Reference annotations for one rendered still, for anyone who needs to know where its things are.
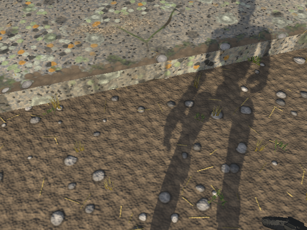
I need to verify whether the robot right hand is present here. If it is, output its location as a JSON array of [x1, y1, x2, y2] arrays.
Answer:
[[261, 217, 307, 230]]

